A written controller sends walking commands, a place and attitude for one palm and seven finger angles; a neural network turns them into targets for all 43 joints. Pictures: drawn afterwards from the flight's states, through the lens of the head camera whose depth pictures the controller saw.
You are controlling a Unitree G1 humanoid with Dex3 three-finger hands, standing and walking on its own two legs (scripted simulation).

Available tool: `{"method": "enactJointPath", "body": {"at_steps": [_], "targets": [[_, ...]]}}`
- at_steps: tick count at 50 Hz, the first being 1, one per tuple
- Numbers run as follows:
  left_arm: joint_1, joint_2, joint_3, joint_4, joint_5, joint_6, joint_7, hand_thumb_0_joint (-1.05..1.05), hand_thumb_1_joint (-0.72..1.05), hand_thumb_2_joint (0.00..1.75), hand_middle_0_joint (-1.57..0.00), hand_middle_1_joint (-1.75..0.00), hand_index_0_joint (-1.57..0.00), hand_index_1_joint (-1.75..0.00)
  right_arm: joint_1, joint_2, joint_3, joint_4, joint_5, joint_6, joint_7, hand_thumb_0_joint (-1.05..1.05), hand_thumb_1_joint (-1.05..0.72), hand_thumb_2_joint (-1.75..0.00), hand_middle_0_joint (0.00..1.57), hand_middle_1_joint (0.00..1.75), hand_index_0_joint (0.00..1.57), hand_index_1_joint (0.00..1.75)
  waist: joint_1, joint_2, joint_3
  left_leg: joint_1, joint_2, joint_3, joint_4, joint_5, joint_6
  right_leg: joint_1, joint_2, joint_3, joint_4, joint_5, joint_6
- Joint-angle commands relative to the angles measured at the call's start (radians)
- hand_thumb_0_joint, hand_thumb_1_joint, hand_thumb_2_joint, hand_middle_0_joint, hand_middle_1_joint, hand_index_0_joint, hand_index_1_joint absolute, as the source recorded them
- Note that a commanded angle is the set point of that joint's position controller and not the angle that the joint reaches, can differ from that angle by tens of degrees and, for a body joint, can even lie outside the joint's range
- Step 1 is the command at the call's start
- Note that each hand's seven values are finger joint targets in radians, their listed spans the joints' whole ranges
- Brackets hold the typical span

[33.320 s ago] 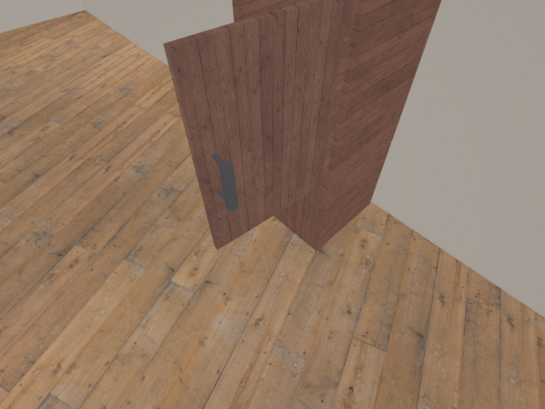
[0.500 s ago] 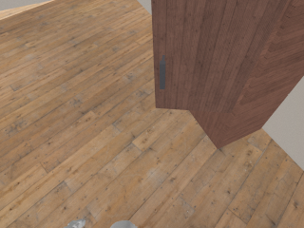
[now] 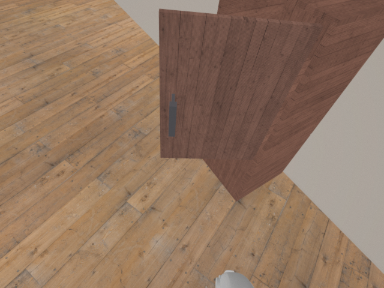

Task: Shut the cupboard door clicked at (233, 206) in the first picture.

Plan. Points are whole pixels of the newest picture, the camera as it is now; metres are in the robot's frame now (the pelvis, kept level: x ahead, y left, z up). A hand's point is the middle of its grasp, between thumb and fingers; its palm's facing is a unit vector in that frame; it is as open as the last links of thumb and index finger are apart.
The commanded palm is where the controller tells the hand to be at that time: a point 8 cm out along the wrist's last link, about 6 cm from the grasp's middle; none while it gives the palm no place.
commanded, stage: take the last steps up to it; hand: left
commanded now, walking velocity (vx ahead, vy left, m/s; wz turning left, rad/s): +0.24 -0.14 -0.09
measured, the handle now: (172, 115) +0.63 +0.08 -0.07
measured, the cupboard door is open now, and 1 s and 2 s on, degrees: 59 59 59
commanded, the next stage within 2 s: come to a stop and stand still in 0.26 s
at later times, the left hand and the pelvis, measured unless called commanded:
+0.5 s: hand (155, 264) +0.21 +0.09 -0.19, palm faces +0.02 -0.98 -0.18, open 7.2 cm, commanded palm none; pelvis +0.15 -0.09 -0.02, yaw +0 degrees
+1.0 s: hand (157, 279) +0.17 +0.08 -0.18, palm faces +0.02 -0.97 -0.25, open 7.4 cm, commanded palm none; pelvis +0.16 -0.11 -0.01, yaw +0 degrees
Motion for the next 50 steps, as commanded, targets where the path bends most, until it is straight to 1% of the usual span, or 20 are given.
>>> {"method": "enactJointPath", "body": {"at_steps": [1,5,8,9,10,11,12,15,17,20,23,25,30,34,36,39,40,42,47,50], "targets": [[-0.162,-0.005,-0.022,-0.101,-0.008,-0.029,-0.01,0.0,0.9,0.9,-0.2,-0.3,-0.2,-0.3,0.113,-0.186,-0.047,0.007,0.001,-0.016,-0.011,0.0,-0.9,-0.9,0.2,0.3,0.2,0.3,-0.041,0.209,0.066,0.049,0.226,-0.09,-0.136,0.364,0.101,-0.073,-0.024,-0.044,-0.185,0.037,0.003],[-0.176,0.01,-0.021,-0.095,-0.012,-0.037,-0.009,0.0,0.9,0.9,-0.2,-0.3,-0.2,-0.3,0.092,-0.205,-0.056,0.02,-0.003,-0.009,-0.007,0.0,-0.9,-0.9,0.2,0.3,0.2,0.3,-0.038,0.241,0.064,0.007,0.231,-0.076,-0.1,0.363,0.096,0.084,0.008,-0.085,-0.361,0.006,-0.025],[0.033,0.052,-0.005,-0.021,-0.011,-0.061,0.001,0.0,0.9,0.9,-0.2,-0.3,-0.2,-0.3,0.049,-0.215,-0.064,0.027,0.01,-0.003,-0.005,0.0,-0.9,-0.9,0.2,0.3,0.2,0.3,0.065,0.166,-0.054,-0.041,0.177,-0.019,0.132,0.488,0.049,0.436,0.069,-0.126,-0.56,0.069,-0.057],[0.166,0.124,0.009,0.02,-0.006,-0.072,0.015,0.0,0.9,0.9,-0.2,-0.3,-0.2,-0.3,0.049,-0.176,-0.059,0.024,0.023,-0.005,0.006,0.0,-0.9,-0.9,0.2,0.3,0.2,0.3,0.124,0.027,-0.119,-0.232,0.12,0.019,0.33,0.373,0.019,0.703,-0.019,-0.013,-0.61,0.066,-0.098],[0.309,0.216,0.035,0.065,-0.004,-0.083,0.034,0.0,0.9,0.9,-0.2,-0.3,-0.2,-0.3,0.038,-0.085,-0.036,-0.01,0.038,-0.007,0.009,0.0,-0.9,-0.9,0.2,0.3,0.2,0.3,0.173,-0.251,-0.214,-0.481,-0.049,0.048,0.64,-0.276,-0.02,0.895,-0.296,0.324,-0.679,0.153,-0.207],[0.297,0.233,0.03,0.065,-0.022,-0.081,0.045,0.0,0.9,0.9,-0.2,-0.3,-0.2,-0.3,-0.008,-0.102,-0.036,-0.04,0.039,0.003,0.003,0.0,-0.9,-0.9,0.2,0.3,0.2,0.3,0.16,-0.199,-0.205,-0.499,-0.047,-0.077,0.822,-0.402,-0.001,0.759,-0.37,0.393,-0.76,0.15,-0.266],[0.204,0.199,0.02,0.045,-0.02,-0.081,0.052,0.0,0.9,0.9,-0.2,-0.3,-0.2,-0.3,-0.031,-0.094,-0.043,-0.032,0.038,0.008,0.0,0.0,-0.9,-0.9,0.2,0.3,0.2,0.3,0.122,-0.227,-0.161,-0.526,-0.025,-0.134,0.905,-0.32,0.005,0.657,-0.334,0.381,-0.796,0.094,-0.257],[0.02,0.055,-0.018,0.005,-0.021,-0.091,0.069,0.0,0.9,0.9,-0.2,-0.3,-0.2,-0.3,-0.015,-0.064,-0.038,-0.004,0.017,0.021,0.011,0.0,-0.9,-0.9,0.2,0.3,0.2,0.3,0.015,-0.068,-0.069,-0.435,0.033,-0.143,0.784,-0.158,-0.008,0.452,-0.231,0.101,-0.766,0.257,-0.227],[0.008,0.03,-0.03,0.011,-0.018,-0.104,0.07,0.0,0.9,0.9,-0.2,-0.3,-0.2,-0.3,0.01,-0.036,-0.03,0.005,0.013,0.032,0.014,0.0,-0.9,-0.9,0.2,0.3,0.2,0.3,-0.011,-0.077,-0.063,-0.359,0.014,-0.111,0.656,-0.134,-0.019,0.384,-0.203,0.033,-0.768,0.372,-0.222],[0.017,0.009,-0.035,0.023,-0.015,-0.108,0.075,0.0,0.9,0.9,-0.2,-0.3,-0.2,-0.3,-0.013,0.006,-0.012,0.003,0.016,0.033,0.013,0.0,-0.9,-0.9,0.2,0.3,0.2,0.3,-0.013,-0.042,-0.051,-0.289,-0.02,-0.094,0.425,-0.089,-0.028,0.375,-0.195,0.04,-0.746,0.517,-0.227],[0.011,0.017,-0.043,0.037,-0.031,-0.103,0.083,0.0,0.9,0.9,-0.2,-0.3,-0.2,-0.3,-0.025,-0.017,-0.001,0.018,0.023,0.034,0.008,0.0,-0.9,-0.9,0.2,0.3,0.2,0.3,-0.018,-0.025,-0.087,-0.127,-0.042,-0.118,0.148,0.154,-0.032,0.401,-0.154,0.015,-0.656,0.549,-0.164],[0.053,0.0,-0.047,0.035,-0.037,-0.084,0.095,0.0,0.9,0.9,-0.2,-0.3,-0.2,-0.3,-0.048,-0.102,-0.013,0.009,0.026,0.024,0.003,0.0,-0.9,-0.9,0.2,0.3,0.2,0.3,0.008,0.089,-0.087,-0.02,0.078,-0.227,0.097,0.701,0.034,0.343,-0.088,-0.007,-0.604,0.338,-0.067],[0.109,0.028,-0.038,0.018,-0.029,-0.04,0.099,0.0,0.9,0.9,-0.2,-0.3,-0.2,-0.3,-0.166,-0.158,-0.031,-0.046,0.029,0.049,-0.02,0.0,-0.9,-0.9,0.2,0.3,0.2,0.3,0.037,0.214,-0.058,-0.055,0.158,-0.29,0.045,0.811,0.137,0.354,-0.02,-0.029,-0.508,0.022,-0.028],[0.124,0.025,-0.031,-0.008,-0.02,-0.034,0.095,0.0,0.9,0.9,-0.2,-0.3,-0.2,-0.3,-0.21,-0.18,-0.052,-0.084,0.027,0.061,-0.017,0.0,-0.9,-0.9,0.2,0.3,0.2,0.3,0.038,0.136,-0.135,0.006,0.166,-0.279,0.069,0.727,0.156,0.32,0.002,-0.001,-0.457,-0.057,-0.033],[0.146,0.034,-0.027,-0.017,-0.013,-0.035,0.096,0.0,0.9,0.9,-0.2,-0.3,-0.2,-0.3,-0.242,-0.176,-0.056,-0.103,0.029,0.069,-0.015,0.0,-0.9,-0.9,0.2,0.3,0.2,0.3,0.046,0.07,-0.146,-0.042,0.112,-0.243,0.125,0.574,0.119,0.349,-0.024,0.052,-0.542,0.166,-0.044],[0.129,0.08,-0.02,-0.02,-0.005,-0.052,0.097,0.0,0.9,0.9,-0.2,-0.3,-0.2,-0.3,-0.236,-0.092,-0.046,-0.11,0.032,0.091,0.0,0.0,-0.9,-0.9,0.2,0.3,0.2,0.3,0.037,-0.208,-0.066,-0.213,-0.107,-0.129,0.348,-0.141,0.005,0.381,-0.261,0.251,-0.699,0.597,-0.169],[0.123,0.071,-0.026,-0.019,-0.005,-0.054,0.096,0.0,0.9,0.9,-0.2,-0.3,-0.2,-0.3,-0.255,-0.087,-0.049,-0.107,0.032,0.099,0.001,0.0,-0.9,-0.9,0.2,0.3,0.2,0.3,0.041,-0.164,-0.049,-0.242,-0.108,-0.17,0.446,-0.236,0.005,0.37,-0.282,0.246,-0.709,0.655,-0.206],[0.085,0.071,-0.029,-0.016,-0.008,-0.06,0.094,0.0,0.9,0.9,-0.2,-0.3,-0.2,-0.3,-0.262,-0.08,-0.041,-0.086,0.035,0.096,0.0,0.0,-0.9,-0.9,0.2,0.3,0.2,0.3,0.026,-0.087,-0.044,-0.283,-0.108,-0.181,0.524,-0.224,-0.005,0.429,-0.239,0.185,-0.661,0.764,-0.233],[0.108,0.091,-0.028,0.023,-0.015,-0.07,0.095,0.0,0.9,0.9,-0.2,-0.3,-0.2,-0.3,-0.229,-0.074,-0.025,-0.04,0.041,0.078,-0.001,0.0,-0.9,-0.9,0.2,0.3,0.2,0.3,0.04,-0.096,-0.093,-0.24,-0.091,-0.151,0.299,-0.164,-0.021,0.566,-0.202,0.138,-0.614,0.799,-0.215],[0.083,0.076,-0.035,0.046,-0.03,-0.07,0.094,0.0,0.9,0.9,-0.2,-0.3,-0.2,-0.3,-0.162,-0.076,-0.016,0.012,0.038,0.062,-0.005,0.0,-0.9,-0.9,0.2,0.3,0.2,0.3,0.021,-0.085,-0.096,-0.077,-0.072,-0.162,0.034,0.129,-0.012,0.513,-0.151,0.106,-0.589,0.647,-0.13]]}}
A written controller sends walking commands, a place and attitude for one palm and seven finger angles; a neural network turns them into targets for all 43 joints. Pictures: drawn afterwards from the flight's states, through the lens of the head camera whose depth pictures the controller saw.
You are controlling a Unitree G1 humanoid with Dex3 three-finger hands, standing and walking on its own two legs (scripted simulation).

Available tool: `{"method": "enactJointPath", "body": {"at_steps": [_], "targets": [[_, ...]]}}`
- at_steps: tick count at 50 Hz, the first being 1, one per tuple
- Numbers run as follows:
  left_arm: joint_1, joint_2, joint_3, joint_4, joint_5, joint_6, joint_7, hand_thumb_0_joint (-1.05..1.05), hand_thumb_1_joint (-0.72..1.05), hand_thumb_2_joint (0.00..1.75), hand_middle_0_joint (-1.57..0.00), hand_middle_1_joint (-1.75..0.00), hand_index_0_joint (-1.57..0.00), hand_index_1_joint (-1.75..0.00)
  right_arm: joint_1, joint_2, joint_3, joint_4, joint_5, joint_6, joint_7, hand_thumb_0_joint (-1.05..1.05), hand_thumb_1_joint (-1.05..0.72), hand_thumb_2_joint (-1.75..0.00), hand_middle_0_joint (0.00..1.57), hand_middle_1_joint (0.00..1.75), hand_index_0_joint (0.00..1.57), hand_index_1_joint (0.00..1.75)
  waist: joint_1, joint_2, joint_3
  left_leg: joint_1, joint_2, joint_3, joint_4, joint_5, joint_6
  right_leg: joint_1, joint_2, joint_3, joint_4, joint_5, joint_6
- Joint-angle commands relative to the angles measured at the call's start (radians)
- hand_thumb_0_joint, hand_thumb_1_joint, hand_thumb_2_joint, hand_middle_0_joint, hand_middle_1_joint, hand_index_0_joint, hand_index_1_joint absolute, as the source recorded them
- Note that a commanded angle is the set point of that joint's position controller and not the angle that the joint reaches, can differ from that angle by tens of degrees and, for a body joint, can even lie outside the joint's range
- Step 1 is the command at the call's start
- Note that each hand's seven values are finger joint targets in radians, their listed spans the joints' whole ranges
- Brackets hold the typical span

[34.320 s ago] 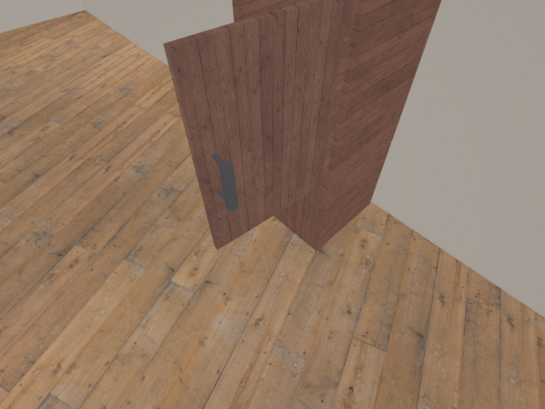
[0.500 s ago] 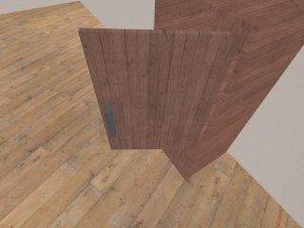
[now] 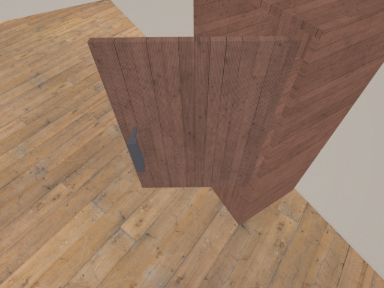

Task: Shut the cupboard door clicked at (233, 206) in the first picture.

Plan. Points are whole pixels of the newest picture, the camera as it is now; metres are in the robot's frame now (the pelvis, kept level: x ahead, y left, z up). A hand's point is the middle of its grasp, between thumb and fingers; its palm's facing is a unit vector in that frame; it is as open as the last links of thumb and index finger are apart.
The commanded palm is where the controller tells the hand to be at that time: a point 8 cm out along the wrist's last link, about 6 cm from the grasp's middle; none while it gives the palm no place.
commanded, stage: come to a stop and stand still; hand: left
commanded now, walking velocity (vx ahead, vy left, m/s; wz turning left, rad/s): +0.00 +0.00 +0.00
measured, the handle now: (138, 150) +0.47 +0.19 -0.06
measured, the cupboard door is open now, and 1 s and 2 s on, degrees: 59 59 59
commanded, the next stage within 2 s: look again from close up in 0.58 s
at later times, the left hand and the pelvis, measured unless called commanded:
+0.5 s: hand out of the picture -0.02 +0.20 -0.17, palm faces +0.02 -0.99 -0.17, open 7.3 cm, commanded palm none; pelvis -0.02 +0.03 +0.01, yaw -1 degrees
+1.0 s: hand out of the picture +0.01 +0.26 -0.17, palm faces +0.02 -0.96 -0.28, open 7.4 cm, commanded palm none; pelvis -0.03 +0.05 +0.00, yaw -1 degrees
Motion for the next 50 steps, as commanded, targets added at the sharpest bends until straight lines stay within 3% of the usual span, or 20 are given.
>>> {"method": "enactJointPath", "body": {"at_steps": [1,2,3,4,6,9,14,21,29,33,34,35,36,37,39,42,44,50], "targets": [[0.017,0.129,0.02,-0.021,-0.024,-0.016,0.006,0.0,0.9,0.9,-0.2,-0.3,-0.2,-0.3,0.095,-0.063,0.008,0.01,-0.002,-0.047,-0.01,0.0,-0.9,-0.9,0.2,0.3,0.2,0.3,-0.011,-0.058,-0.125,0.146,0.084,-0.057,-0.26,0.473,0.023,0.084,-0.171,0.15,-0.053,0.609,0.008],[0.023,0.108,0.015,-0.022,-0.023,-0.013,0.007,0.0,0.9,0.9,-0.2,-0.3,-0.2,-0.3,0.091,-0.08,0.009,0.016,-0.006,-0.051,-0.011,0.0,-0.9,-0.9,0.2,0.3,0.2,0.3,0.0,-0.024,-0.121,0.166,0.124,-0.066,-0.244,0.534,0.035,0.062,-0.14,0.138,-0.092,0.471,0.031],[0.015,0.103,0.014,-0.019,-0.019,-0.011,0.008,0.0,0.9,0.9,-0.2,-0.3,-0.2,-0.3,0.096,-0.082,0.011,0.025,-0.007,-0.05,-0.013,0.0,-0.9,-0.9,0.2,0.3,0.2,0.3,-0.002,-0.046,-0.104,0.145,0.129,-0.056,-0.237,0.48,0.033,0.062,-0.128,0.138,-0.129,0.395,0.04],[-0.002,0.103,0.014,-0.013,-0.018,-0.006,0.005,0.0,0.9,0.9,-0.2,-0.3,-0.2,-0.3,0.099,-0.074,0.014,0.038,-0.006,-0.051,-0.015,0.0,-0.9,-0.9,0.2,0.3,0.2,0.3,-0.002,-0.019,-0.06,0.122,0.121,-0.063,-0.252,0.456,0.031,0.06,-0.126,0.135,-0.138,0.363,0.039],[-0.017,0.102,0.012,0.0,-0.024,0.0,0.0,0.0,0.9,0.9,-0.2,-0.3,-0.2,-0.3,0.109,-0.069,0.023,0.055,-0.009,-0.055,-0.014,0.0,-0.9,-0.9,0.2,0.3,0.2,0.3,0.001,0.061,-0.04,0.074,0.119,-0.081,-0.308,0.391,0.034,0.092,-0.115,0.134,-0.146,0.256,0.025],[-0.009,0.092,0.009,0.02,-0.02,0.002,-0.003,0.0,0.9,0.9,-0.2,-0.3,-0.2,-0.3,0.13,-0.053,0.028,0.067,-0.008,-0.06,-0.012,0.0,-0.9,-0.9,0.2,0.3,0.2,0.3,0.008,0.049,0.013,0.022,0.109,-0.084,-0.36,0.276,0.037,0.106,-0.105,0.128,-0.182,0.157,0.027],[0.008,0.081,0.005,0.037,-0.021,-0.001,-0.005,0.0,0.9,0.9,-0.2,-0.3,-0.2,-0.3,0.181,-0.039,0.03,0.077,-0.009,-0.064,-0.012,0.0,-0.9,-0.9,0.2,0.3,0.2,0.3,0.006,0.004,0.046,0.009,0.092,-0.075,-0.391,0.195,0.037,0.085,-0.105,0.133,-0.207,0.108,0.029],[0.044,0.058,0.0,0.049,-0.023,-0.007,-0.003,0.0,0.9,0.9,-0.2,-0.3,-0.2,-0.3,0.225,-0.022,0.031,0.084,-0.008,-0.072,-0.013,0.0,-0.9,-0.9,0.2,0.3,0.2,0.3,0.0,-0.026,0.032,0.031,0.085,-0.073,-0.391,0.215,0.043,0.066,-0.109,0.136,-0.2,0.13,0.033],[0.087,0.032,-0.006,0.067,-0.018,-0.011,0.002,0.0,0.9,0.9,-0.2,-0.3,-0.2,-0.3,0.251,-0.005,0.032,0.093,-0.003,-0.078,-0.018,0.0,-0.9,-0.9,0.2,0.3,0.2,0.3,-0.006,-0.016,0.039,0.05,0.089,-0.066,-0.383,0.238,0.049,0.043,-0.103,0.134,-0.189,0.156,0.037],[0.108,0.02,-0.008,0.075,-0.019,-0.015,0.004,0.0,0.9,0.9,-0.2,-0.3,-0.2,-0.3,0.252,-0.001,0.032,0.095,-0.003,-0.085,-0.02,0.0,-0.9,-0.9,0.2,0.3,0.2,0.3,-0.008,0.0,0.009,0.074,0.089,-0.067,-0.372,0.293,0.052,0.052,-0.108,0.134,-0.177,0.202,0.037],[0.057,0.229,-0.02,-0.026,-0.012,-0.04,0.008,0.0,0.9,0.9,-0.2,-0.3,-0.2,-0.3,0.131,-0.121,0.012,-0.036,-0.015,-0.09,-0.004,0.0,-0.9,-0.9,0.2,0.3,0.2,0.3,-0.038,0.09,0.077,0.021,0.028,-0.091,-0.347,0.441,0.052,-0.023,-0.082,0.102,-0.078,0.212,0.015],[0.101,0.159,0.003,-0.032,-0.008,-0.038,0.015,0.0,0.9,0.9,-0.2,-0.3,-0.2,-0.3,0.143,-0.119,-0.015,-0.038,-0.019,-0.122,-0.014,0.0,-0.9,-0.9,0.2,0.3,0.2,0.3,-0.001,0.094,-0.019,0.021,0.102,-0.106,-0.268,0.411,0.074,-0.005,-0.109,0.117,-0.039,0.146,0.018],[0.107,0.137,-0.004,-0.037,-0.004,-0.043,0.015,0.0,0.9,0.9,-0.2,-0.3,-0.2,-0.3,0.151,-0.091,-0.017,-0.039,-0.011,-0.128,-0.017,0.0,-0.9,-0.9,0.2,0.3,0.2,0.3,-0.01,0.085,-0.121,0.057,0.094,-0.114,-0.23,0.427,0.083,0.023,-0.114,0.116,-0.031,0.2,0.008],[0.116,0.117,-0.001,-0.04,-0.004,-0.046,0.015,0.0,0.9,0.9,-0.2,-0.3,-0.2,-0.3,0.166,-0.084,-0.019,-0.039,-0.008,-0.127,-0.021,0.0,-0.9,-0.9,0.2,0.3,0.2,0.3,-0.016,0.053,-0.169,0.075,0.093,-0.111,-0.205,0.422,0.085,0.026,-0.116,0.113,-0.028,0.22,0.007],[0.116,0.122,0.0,-0.054,-0.005,-0.046,0.015,0.0,0.9,0.9,-0.2,-0.3,-0.2,-0.3,0.161,-0.094,-0.019,-0.051,-0.011,-0.117,-0.019,0.0,-0.9,-0.9,0.2,0.3,0.2,0.3,-0.013,-0.015,-0.133,0.043,0.082,-0.101,-0.175,0.396,0.09,0.014,-0.119,0.136,-0.034,0.257,0.004],[0.081,0.149,0.015,-0.072,-0.003,-0.041,0.013,0.0,0.9,0.9,-0.2,-0.3,-0.2,-0.3,0.128,-0.126,-0.03,-0.06,-0.009,-0.108,-0.015,0.0,-0.9,-0.9,0.2,0.3,0.2,0.3,-0.021,-0.02,-0.028,-0.009,0.077,-0.091,-0.194,0.342,0.088,-0.043,-0.121,0.139,-0.035,0.234,0.007],[0.081,0.156,0.013,-0.079,-0.004,-0.042,0.013,0.0,0.9,0.9,-0.2,-0.3,-0.2,-0.3,0.104,-0.135,-0.026,-0.064,-0.012,-0.108,-0.012,0.0,-0.9,-0.9,0.2,0.3,0.2,0.3,-0.011,-0.004,-0.052,0.015,0.082,-0.089,-0.191,0.399,0.093,-0.021,-0.116,0.142,-0.029,0.273,0.008],[0.002,0.227,0.02,-0.101,-0.006,-0.038,0.004,0.0,0.9,0.9,-0.2,-0.3,-0.2,-0.3,0.011,-0.197,-0.023,-0.082,-0.013,-0.104,-0.001,0.0,-0.9,-0.9,0.2,0.3,0.2,0.3,-0.009,0.005,-0.04,0.023,0.088,-0.096,-0.24,0.373,0.089,-0.009,-0.121,0.139,-0.056,0.242,0.022]]}}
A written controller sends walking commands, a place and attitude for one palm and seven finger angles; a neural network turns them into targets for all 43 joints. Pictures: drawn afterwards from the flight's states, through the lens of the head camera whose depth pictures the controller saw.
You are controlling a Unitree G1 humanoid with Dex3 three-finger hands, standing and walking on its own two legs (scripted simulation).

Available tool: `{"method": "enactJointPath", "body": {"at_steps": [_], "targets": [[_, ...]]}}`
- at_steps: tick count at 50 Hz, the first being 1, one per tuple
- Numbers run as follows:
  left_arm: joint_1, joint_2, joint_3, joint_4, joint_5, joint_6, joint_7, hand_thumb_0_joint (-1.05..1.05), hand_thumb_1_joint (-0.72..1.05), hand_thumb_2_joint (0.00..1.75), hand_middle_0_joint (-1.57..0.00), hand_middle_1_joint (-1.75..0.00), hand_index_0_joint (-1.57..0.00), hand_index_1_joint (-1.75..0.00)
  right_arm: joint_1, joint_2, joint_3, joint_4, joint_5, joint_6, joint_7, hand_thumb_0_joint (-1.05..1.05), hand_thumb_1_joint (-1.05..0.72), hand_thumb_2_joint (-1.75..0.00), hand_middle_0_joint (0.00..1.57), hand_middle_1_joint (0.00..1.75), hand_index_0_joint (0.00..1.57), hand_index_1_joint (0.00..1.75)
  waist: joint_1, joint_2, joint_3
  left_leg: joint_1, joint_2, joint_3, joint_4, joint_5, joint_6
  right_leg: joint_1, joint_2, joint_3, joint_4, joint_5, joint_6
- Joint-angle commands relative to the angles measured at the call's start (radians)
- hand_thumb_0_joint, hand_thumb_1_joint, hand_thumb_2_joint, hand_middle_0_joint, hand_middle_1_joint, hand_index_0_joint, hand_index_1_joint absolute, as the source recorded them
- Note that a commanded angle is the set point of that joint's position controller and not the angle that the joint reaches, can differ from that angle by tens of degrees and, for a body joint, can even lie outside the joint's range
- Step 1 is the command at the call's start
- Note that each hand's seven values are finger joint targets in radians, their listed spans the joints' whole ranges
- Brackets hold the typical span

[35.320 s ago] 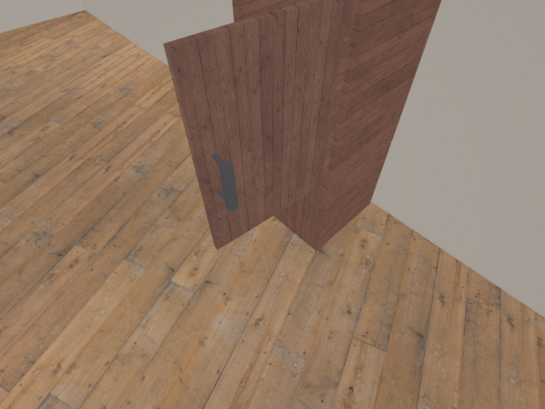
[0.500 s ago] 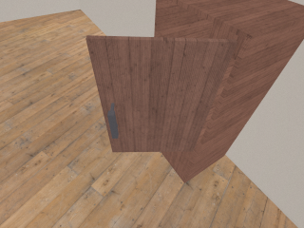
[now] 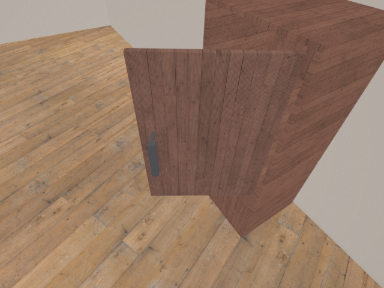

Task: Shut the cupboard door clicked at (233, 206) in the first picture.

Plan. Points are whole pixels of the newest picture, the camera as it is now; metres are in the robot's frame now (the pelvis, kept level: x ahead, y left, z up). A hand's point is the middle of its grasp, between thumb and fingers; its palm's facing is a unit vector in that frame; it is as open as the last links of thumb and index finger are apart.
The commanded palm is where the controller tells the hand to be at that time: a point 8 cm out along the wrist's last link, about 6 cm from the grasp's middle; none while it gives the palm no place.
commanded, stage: look again from close up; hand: left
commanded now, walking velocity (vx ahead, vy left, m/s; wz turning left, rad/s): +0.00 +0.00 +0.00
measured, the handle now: (154, 154) +0.50 +0.15 -0.06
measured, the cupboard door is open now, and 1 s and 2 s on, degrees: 59 59 59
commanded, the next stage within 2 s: shuffle to correct the standing spot in 0.22 s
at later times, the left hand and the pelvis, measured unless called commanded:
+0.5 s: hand out of the picture +0.01 +0.22 -0.17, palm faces -0.02 -0.97 -0.26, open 7.4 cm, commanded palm none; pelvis -0.02 +0.01 +0.01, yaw +1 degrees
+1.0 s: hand out of the picture -0.01 +0.13 -0.19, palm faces +0.07 -0.99 -0.10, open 7.4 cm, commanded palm none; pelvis +0.06 -0.02 -0.01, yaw +2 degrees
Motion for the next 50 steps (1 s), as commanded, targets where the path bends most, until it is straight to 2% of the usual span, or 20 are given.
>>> {"method": "enactJointPath", "body": {"at_steps": [1,9,16,18,22,27,29,34,36,38,39,41,42,43,44,45,46,47,48,50], "targets": [[-0.024,0.172,0.026,-0.07,-0.005,-0.016,-0.001,0.0,0.9,0.9,-0.2,-0.3,-0.2,-0.3,-0.033,-0.179,-0.022,-0.065,0.002,-0.02,-0.003,0.0,-0.9,-0.9,0.2,0.3,0.2,0.3,-0.003,-0.013,0.027,-0.032,0.119,-0.135,-0.144,0.254,0.015,0.01,-0.083,0.11,-0.105,0.193,-0.051],[-0.082,0.212,0.017,-0.076,-0.003,-0.008,-0.013,0.0,0.9,0.9,-0.2,-0.3,-0.2,-0.3,-0.075,-0.217,-0.008,-0.064,-0.001,-0.012,0.014,0.0,-0.9,-0.9,0.2,0.3,0.2,0.3,-0.002,-0.013,0.033,-0.047,0.121,-0.154,-0.232,0.066,0.008,0.012,-0.088,0.11,-0.175,0.045,-0.036],[-0.088,0.22,0.007,-0.055,-0.005,-0.007,-0.015,0.0,0.9,0.9,-0.2,-0.3,-0.2,-0.3,-0.07,-0.227,0.001,-0.032,0.001,-0.013,0.018,0.0,-0.9,-0.9,0.2,0.3,0.2,0.3,-0.002,-0.015,0.014,-0.036,0.122,-0.154,-0.248,0.083,0.001,0.03,-0.097,0.106,-0.187,0.062,-0.029],[-0.037,0.13,-0.014,-0.02,-0.008,0.006,-0.011,0.0,0.9,0.9,-0.2,-0.3,-0.2,-0.3,-0.028,-0.14,0.024,0.002,-0.002,-0.002,0.02,0.0,-0.9,-0.9,0.2,0.3,0.2,0.3,-0.005,-0.006,0.009,-0.047,0.124,-0.159,-0.264,-0.002,-0.01,0.041,-0.092,0.087,-0.183,0.011,-0.01],[0.017,0.108,-0.014,-0.003,-0.001,0.019,-0.012,0.0,0.9,0.9,-0.2,-0.3,-0.2,-0.3,0.015,-0.136,0.016,0.023,-0.005,0.016,0.017,0.0,-0.9,-0.9,0.2,0.3,0.2,0.3,-0.003,0.009,0.084,-0.122,0.137,-0.199,-0.298,-0.212,0.004,0.004,-0.07,0.058,-0.151,-0.119,-0.008],[0.071,0.066,-0.006,-0.003,0.005,0.023,-0.018,0.0,0.9,0.9,-0.2,-0.3,-0.2,-0.3,0.082,-0.132,-0.005,0.047,-0.002,0.013,0.002,0.0,-0.9,-0.9,0.2,0.3,0.2,0.3,-0.007,0.055,0.106,-0.129,0.181,-0.265,-0.309,-0.206,0.041,-0.007,-0.044,0.013,-0.077,-0.048,-0.013],[0.089,0.055,0.0,-0.006,0.007,0.022,-0.019,0.0,0.9,0.9,-0.2,-0.3,-0.2,-0.3,0.115,-0.12,-0.013,0.056,0.0,0.009,-0.005,0.0,-0.9,-0.9,0.2,0.3,0.2,0.3,-0.007,0.036,0.12,-0.126,0.194,-0.281,-0.29,-0.147,0.055,-0.013,-0.041,0.006,-0.066,-0.018,-0.018],[0.181,0.006,0.014,0.019,0.003,0.018,-0.018,0.0,0.9,0.9,-0.2,-0.3,-0.2,-0.3,0.176,-0.063,-0.02,0.082,0.003,-0.003,-0.023,0.0,-0.9,-0.9,0.2,0.3,0.2,0.3,-0.001,0.019,0.077,-0.108,0.178,-0.195,-0.155,0.07,0.051,0.04,-0.051,0.014,-0.062,0.067,-0.041],[0.216,-0.006,0.021,0.031,0.002,0.02,-0.015,0.0,0.9,0.9,-0.2,-0.3,-0.2,-0.3,0.182,-0.034,-0.018,0.088,0.003,-0.004,-0.029,0.0,-0.9,-0.9,0.2,0.3,0.2,0.3,0.005,-0.006,0.084,-0.154,0.149,-0.138,-0.075,0.083,0.037,0.077,-0.068,0.047,-0.077,0.071,-0.062],[0.256,0.006,0.032,0.048,0.001,0.019,-0.01,0.0,0.9,0.9,-0.2,-0.3,-0.2,-0.3,0.179,0.013,-0.01,0.086,0.003,-0.005,-0.03,0.0,-0.9,-0.9,0.2,0.3,0.2,0.3,0.012,-0.112,0.077,-0.236,0.076,-0.027,0.065,0.027,0.006,0.139,-0.134,0.142,-0.14,0.064,-0.112],[0.283,0.023,0.039,0.056,0.002,0.018,-0.006,0.0,0.9,0.9,-0.2,-0.3,-0.2,-0.3,0.169,0.038,-0.008,0.079,0.003,-0.002,-0.031,0.0,-0.9,-0.9,0.2,0.3,0.2,0.3,0.018,-0.17,0.079,-0.276,0.048,0.029,0.165,-0.042,-0.011,0.157,-0.196,0.219,-0.186,0.087,-0.155],[0.286,0.01,0.043,0.056,0.007,0.017,-0.002,0.0,0.9,0.9,-0.2,-0.3,-0.2,-0.3,0.112,0.05,-0.01,0.059,0.003,0.001,-0.031,0.0,-0.9,-0.9,0.2,0.3,0.2,0.3,0.02,-0.136,0.114,-0.321,0.065,0.04,0.293,-0.204,-0.024,0.122,-0.26,0.275,-0.223,0.167,-0.24],[0.264,0.006,0.043,0.053,0.011,0.017,0.0,0.0,0.9,0.9,-0.2,-0.3,-0.2,-0.3,0.109,0.059,-0.01,0.055,0.005,0.0,-0.028,0.0,-0.9,-0.9,0.2,0.3,0.2,0.3,0.007,-0.111,0.117,-0.299,0.077,0.037,0.265,-0.217,-0.023,0.096,-0.26,0.252,-0.197,0.202,-0.251],[0.227,0.004,0.042,0.049,0.011,0.019,0.0,0.0,0.9,0.9,-0.2,-0.3,-0.2,-0.3,0.147,0.069,-0.008,0.064,0.005,-0.002,-0.025,0.0,-0.9,-0.9,0.2,0.3,0.2,0.3,-0.022,-0.086,0.093,-0.212,0.084,0.038,0.166,-0.166,-0.023,0.051,-0.236,0.2,-0.141,0.217,-0.231],[0.189,-0.007,0.038,0.038,0.005,0.023,-0.002,0.0,0.9,0.9,-0.2,-0.3,-0.2,-0.3,0.223,0.084,-0.007,0.093,0.003,-0.006,-0.022,0.0,-0.9,-0.9,0.2,0.3,0.2,0.3,-0.058,-0.064,0.066,-0.065,0.08,0.052,0.025,-0.032,-0.021,-0.022,-0.18,0.127,-0.07,0.184,-0.179],[0.159,-0.041,0.032,0.021,0.0,0.028,-0.009,0.0,0.9,0.9,-0.2,-0.3,-0.2,-0.3,0.312,0.045,-0.014,0.129,-0.001,-0.013,-0.027,0.0,-0.9,-0.9,0.2,0.3,0.2,0.3,-0.086,0.046,0.059,0.083,0.165,-0.07,-0.102,0.104,0.014,-0.151,-0.08,0.03,0.088,0.129,-0.107],[0.151,-0.085,0.023,-0.005,0.0,0.028,-0.017,0.0,0.9,0.9,-0.2,-0.3,-0.2,-0.3,0.394,-0.053,-0.038,0.152,-0.016,-0.015,-0.039,0.0,-0.9,-0.9,0.2,0.3,0.2,0.3,-0.101,0.255,0.051,0.199,0.389,-0.367,-0.224,0.227,0.11,-0.329,0.009,-0.068,0.288,-0.094,-0.027],[0.06,-0.047,0.026,-0.041,0.017,0.032,-0.017,0.0,0.9,0.9,-0.2,-0.3,-0.2,-0.3,0.428,-0.08,-0.042,0.162,-0.02,-0.013,-0.044,0.0,-0.9,-0.9,0.2,0.3,0.2,0.3,-0.126,0.222,0.117,0.161,0.481,-0.47,-0.278,0.359,0.171,-0.414,0.009,-0.004,0.471,-0.295,-0.027],[0.033,-0.039,0.037,-0.046,0.022,0.036,-0.019,0.0,0.9,0.9,-0.2,-0.3,-0.2,-0.3,0.41,-0.06,-0.031,0.161,-0.019,-0.015,-0.049,0.0,-0.9,-0.9,0.2,0.3,0.2,0.3,-0.099,0.134,0.16,0.109,0.486,-0.444,-0.264,0.47,0.182,-0.459,-0.025,0.065,0.568,-0.254,-0.029],[0.038,-0.048,0.042,-0.041,0.015,0.033,-0.031,0.0,0.9,0.9,-0.2,-0.3,-0.2,-0.3,0.325,-0.04,-0.022,0.127,-0.015,-0.029,-0.053,0.0,-0.9,-0.9,0.2,0.3,0.2,0.3,-0.056,0.066,0.146,0.106,0.452,-0.322,-0.234,0.609,0.172,-0.466,-0.059,0.091,0.601,-0.168,-0.008]]}}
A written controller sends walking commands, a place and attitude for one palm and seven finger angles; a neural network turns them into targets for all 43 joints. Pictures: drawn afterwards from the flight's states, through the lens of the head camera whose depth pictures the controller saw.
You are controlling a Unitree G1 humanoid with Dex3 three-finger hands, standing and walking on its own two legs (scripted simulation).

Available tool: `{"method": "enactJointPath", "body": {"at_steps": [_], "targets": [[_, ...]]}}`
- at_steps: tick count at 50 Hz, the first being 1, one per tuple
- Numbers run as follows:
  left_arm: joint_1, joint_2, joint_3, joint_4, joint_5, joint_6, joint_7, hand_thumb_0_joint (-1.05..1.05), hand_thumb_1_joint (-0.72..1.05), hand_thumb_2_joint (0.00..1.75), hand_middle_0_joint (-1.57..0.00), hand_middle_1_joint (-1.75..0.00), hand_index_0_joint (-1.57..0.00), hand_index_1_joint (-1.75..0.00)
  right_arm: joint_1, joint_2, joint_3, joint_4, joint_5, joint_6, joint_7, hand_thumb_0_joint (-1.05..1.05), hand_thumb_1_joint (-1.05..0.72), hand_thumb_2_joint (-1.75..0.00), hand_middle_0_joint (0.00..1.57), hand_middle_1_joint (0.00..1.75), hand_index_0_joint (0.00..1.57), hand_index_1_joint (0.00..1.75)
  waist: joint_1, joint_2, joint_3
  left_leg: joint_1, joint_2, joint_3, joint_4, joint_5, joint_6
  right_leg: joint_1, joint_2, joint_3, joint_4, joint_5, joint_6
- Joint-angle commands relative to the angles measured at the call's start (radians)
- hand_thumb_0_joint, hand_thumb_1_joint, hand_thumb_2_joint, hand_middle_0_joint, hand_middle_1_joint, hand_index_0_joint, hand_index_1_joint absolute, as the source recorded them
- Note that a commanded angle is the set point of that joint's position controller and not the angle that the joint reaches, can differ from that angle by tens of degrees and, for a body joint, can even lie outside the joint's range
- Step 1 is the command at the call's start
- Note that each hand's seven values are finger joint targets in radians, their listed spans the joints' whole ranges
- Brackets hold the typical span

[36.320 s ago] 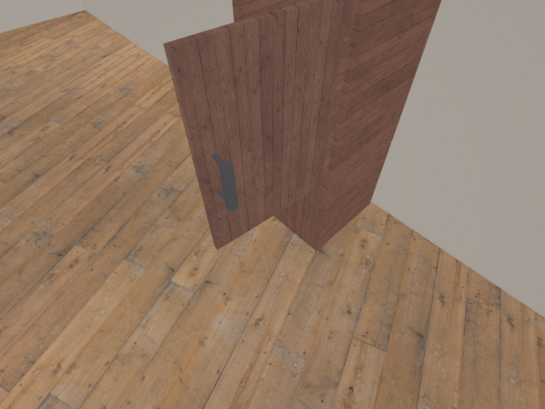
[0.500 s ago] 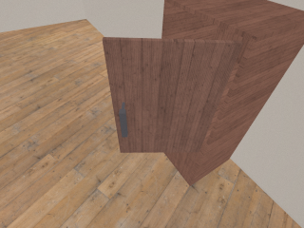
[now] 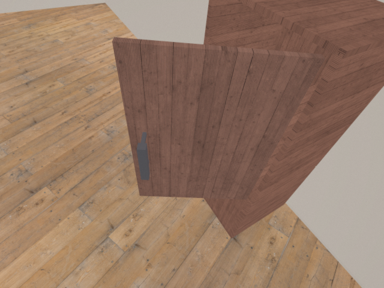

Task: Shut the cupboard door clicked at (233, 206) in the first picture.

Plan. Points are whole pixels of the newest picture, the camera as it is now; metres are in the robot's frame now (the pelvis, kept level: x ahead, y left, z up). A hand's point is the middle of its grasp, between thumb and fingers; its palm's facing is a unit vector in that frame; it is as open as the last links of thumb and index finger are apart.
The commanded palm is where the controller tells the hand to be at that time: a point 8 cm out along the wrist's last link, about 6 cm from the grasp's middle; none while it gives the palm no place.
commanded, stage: shuffle to correct the standing spot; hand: left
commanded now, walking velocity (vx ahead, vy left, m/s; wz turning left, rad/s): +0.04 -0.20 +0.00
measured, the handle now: (144, 156) +0.45 +0.15 -0.05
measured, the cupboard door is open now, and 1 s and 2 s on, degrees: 59 59 59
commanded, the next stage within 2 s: come to a stop and stand still in 0.10 s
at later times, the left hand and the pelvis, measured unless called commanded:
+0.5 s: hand out of the picture +0.14 +0.11 -0.18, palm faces +0.02 -0.98 -0.18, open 7.4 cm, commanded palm none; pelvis +0.04 -0.06 -0.01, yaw +2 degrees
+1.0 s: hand out of the picture +0.04 +0.15 -0.16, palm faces +0.05 -0.96 -0.28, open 7.4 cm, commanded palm none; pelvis +0.03 -0.05 +0.01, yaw +2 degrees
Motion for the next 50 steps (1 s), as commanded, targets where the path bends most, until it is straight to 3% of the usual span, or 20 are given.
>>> {"method": "enactJointPath", "body": {"at_steps": [1,5,9,11,12,13,14,15,17,20,23,24,26,28,29,31,34,35,37,50], "targets": [[-0.097,0.064,0.024,-0.128,-0.006,-0.028,-0.015,0.0,0.9,0.9,-0.2,-0.3,-0.2,-0.3,0.177,-0.176,-0.024,0.015,0.002,-0.014,-0.027,0.0,-0.9,-0.9,0.2,0.3,0.2,0.3,-0.032,0.134,0.081,0.147,0.361,-0.346,-0.341,0.708,0.152,-0.329,-0.079,0.111,0.191,0.071,0.029],[-0.15,0.055,0.028,-0.156,-0.016,-0.01,-0.034,0.0,0.9,0.9,-0.2,-0.3,-0.2,-0.3,0.112,-0.197,-0.037,-0.012,0.0,-0.01,-0.023,0.0,-0.9,-0.9,0.2,0.3,0.2,0.3,-0.019,0.188,0.062,0.072,0.278,-0.174,-0.346,0.636,0.088,-0.198,-0.081,0.043,-0.055,0.185,0.045],[-0.192,0.072,0.036,-0.18,-0.017,-0.01,-0.041,0.0,0.9,0.9,-0.2,-0.3,-0.2,-0.3,0.086,-0.222,-0.062,-0.024,-0.005,0.011,-0.017,0.0,-0.9,-0.9,0.2,0.3,0.2,0.3,-0.027,0.213,0.08,0.003,0.254,-0.147,-0.298,0.56,0.055,-0.041,-0.035,-0.037,-0.275,0.243,0.04],[-0.126,0.093,0.043,-0.169,-0.019,-0.022,-0.038,0.0,0.9,0.9,-0.2,-0.3,-0.2,-0.3,0.082,-0.232,-0.069,-0.029,-0.004,0.022,-0.011,0.0,-0.9,-0.9,0.2,0.3,0.2,0.3,0.007,0.187,0.022,-0.009,0.215,-0.124,-0.189,0.53,0.018,0.115,-0.008,-0.061,-0.417,0.332,0.031],[-0.048,0.143,0.053,-0.148,-0.018,-0.038,-0.028,0.0,0.9,0.9,-0.2,-0.3,-0.2,-0.3,0.101,-0.208,-0.065,-0.03,0.002,0.027,-0.002,0.0,-0.9,-0.9,0.2,0.3,0.2,0.3,0.041,0.084,-0.033,-0.073,0.151,-0.083,-0.049,0.448,-0.022,0.276,-0.051,-0.006,-0.473,0.448,0.015],[0.011,0.247,0.074,-0.131,-0.012,-0.054,-0.007,0.0,0.9,0.9,-0.2,-0.3,-0.2,-0.3,0.138,-0.124,-0.047,-0.049,0.012,0.031,0.01,0.0,-0.9,-0.9,0.2,0.3,0.2,0.3,0.055,-0.185,-0.129,-0.23,0.028,0.007,0.181,0.063,-0.072,0.434,-0.288,0.243,-0.503,0.724,-0.074],[0.022,0.268,0.067,-0.136,-0.025,-0.062,0.003,0.0,0.9,0.9,-0.2,-0.3,-0.2,-0.3,0.101,-0.106,-0.036,-0.084,0.025,0.05,0.003,0.0,-0.9,-0.9,0.2,0.3,0.2,0.3,0.06,-0.165,-0.17,-0.177,0.007,-0.092,0.318,-0.258,-0.068,0.322,-0.407,0.316,-0.552,0.867,-0.166],[-0.047,0.254,0.054,-0.141,-0.018,-0.058,0.012,0.0,0.9,0.9,-0.2,-0.3,-0.2,-0.3,0.064,-0.069,-0.031,-0.095,0.022,0.05,0.008,0.0,-0.9,-0.9,0.2,0.3,0.2,0.3,0.035,-0.026,-0.063,-0.187,0.02,-0.122,0.327,-0.238,-0.052,0.198,-0.373,0.228,-0.515,0.843,-0.172],[-0.167,0.235,0.05,-0.171,-0.014,-0.061,0.026,0.0,0.9,0.9,-0.2,-0.3,-0.2,-0.3,0.098,-0.1,-0.039,-0.088,0.026,0.067,0.011,0.0,-0.9,-0.9,0.2,0.3,0.2,0.3,0.003,-0.302,-0.08,-0.171,0.028,-0.142,0.361,-0.207,-0.062,0.121,-0.347,0.259,-0.528,0.762,-0.181],[-0.233,0.23,0.051,-0.205,-0.008,-0.04,0.034,0.0,0.9,0.9,-0.2,-0.3,-0.2,-0.3,0.123,-0.096,-0.035,-0.072,0.025,0.062,0.02,0.0,-0.9,-0.9,0.2,0.3,0.2,0.3,-0.022,-0.127,-0.082,-0.093,-0.002,-0.092,0.19,-0.098,-0.077,0.066,-0.318,0.209,-0.484,0.706,-0.16],[-0.25,0.231,0.052,-0.212,-0.019,-0.026,0.029,0.0,0.9,0.9,-0.2,-0.3,-0.2,-0.3,0.151,-0.105,-0.033,-0.076,0.023,0.062,0.026,0.0,-0.9,-0.9,0.2,0.3,0.2,0.3,-0.035,-0.138,-0.068,0.044,-0.024,-0.058,-0.067,0.086,-0.076,-0.025,-0.285,0.197,-0.462,0.489,-0.103],[-0.249,0.209,0.048,-0.221,-0.023,-0.016,0.025,0.0,0.9,0.9,-0.2,-0.3,-0.2,-0.3,0.152,-0.125,-0.038,-0.082,0.022,0.058,0.027,0.0,-0.9,-0.9,0.2,0.3,0.2,0.3,-0.036,-0.043,-0.052,0.097,0.001,-0.105,-0.166,0.125,-0.057,-0.094,-0.228,0.163,-0.417,0.339,-0.066],[-0.294,0.118,0.032,-0.248,-0.024,0.006,0.023,0.0,0.9,0.9,-0.2,-0.3,-0.2,-0.3,0.047,-0.209,-0.044,-0.142,0.004,0.043,0.031,0.0,-0.9,-0.9,0.2,0.3,0.2,0.3,-0.031,0.379,0.066,-0.142,0.233,-0.417,-0.439,0.196,0.079,-0.079,-0.022,0.007,-0.172,0.029,0.051],[-0.24,0.118,0.038,-0.221,-0.018,0.006,0.023,0.0,0.9,0.9,-0.2,-0.3,-0.2,-0.3,-0.061,-0.186,-0.035,-0.169,0.001,0.039,0.019,0.0,-0.9,-0.9,0.2,0.3,0.2,0.3,0.018,0.232,0.056,-0.186,0.219,-0.354,-0.422,0.315,0.14,-0.02,-0.026,0.094,0.027,0.013,0.029],[-0.157,0.275,0.002,-0.245,-0.018,-0.018,0.034,0.0,0.9,0.9,-0.2,-0.3,-0.2,-0.3,-0.106,-0.294,-0.041,-0.24,-0.002,0.039,0.026,0.0,-0.9,-0.9,0.2,0.3,0.2,0.3,0.046,0.21,-0.016,-0.048,0.143,-0.276,-0.372,0.316,0.104,0.032,-0.003,0.053,-0.108,0.024,0.012],[-0.135,0.171,-0.007,-0.246,-0.028,-0.047,0.029,0.0,0.9,0.9,-0.2,-0.3,-0.2,-0.3,-0.124,-0.208,-0.039,-0.265,0.015,0.012,0.033,0.0,-0.9,-0.9,0.2,0.3,0.2,0.3,0.041,0.149,-0.188,0.051,0.106,-0.214,-0.163,0.479,0.037,0.084,-0.025,0.069,-0.339,0.223,0.004],[-0.137,0.204,-0.017,-0.257,-0.019,-0.066,0.036,0.0,0.9,0.9,-0.2,-0.3,-0.2,-0.3,-0.085,-0.148,-0.02,-0.258,0.02,0.02,0.039,0.0,-0.9,-0.9,0.2,0.3,0.2,0.3,-0.001,0.065,-0.02,-0.037,0.011,-0.168,-0.14,0.157,-0.018,0.003,-0.135,0.232,-0.487,0.276,-0.06],[-0.148,0.217,-0.017,-0.263,-0.013,-0.06,0.037,0.0,0.9,0.9,-0.2,-0.3,-0.2,-0.3,-0.08,-0.158,-0.025,-0.258,0.023,0.024,0.044,0.0,-0.9,-0.9,0.2,0.3,0.2,0.3,-0.022,0.108,-0.003,-0.018,0.015,-0.196,-0.163,0.148,-0.017,-0.057,-0.121,0.206,-0.465,0.206,-0.053],[-0.153,0.211,-0.013,-0.263,-0.017,-0.061,0.04,0.0,0.9,0.9,-0.2,-0.3,-0.2,-0.3,-0.077,-0.2,-0.035,-0.256,0.016,0.032,0.046,0.0,-0.9,-0.9,0.2,0.3,0.2,0.3,-0.025,-0.023,-0.018,-0.044,0.047,-0.211,-0.169,0.106,-0.004,-0.042,-0.071,0.161,-0.439,0.175,-0.024],[-0.074,0.217,-0.016,-0.213,-0.023,-0.068,0.033,0.0,0.9,0.9,-0.2,-0.3,-0.2,-0.3,-0.127,-0.226,-0.019,-0.205,0.018,0.016,0.047,0.0,-0.9,-0.9,0.2,0.3,0.2,0.3,0.001,0.037,-0.041,0.012,0.055,-0.204,-0.237,0.258,0.013,0.049,-0.075,0.154,-0.447,0.338,-0.006]]}}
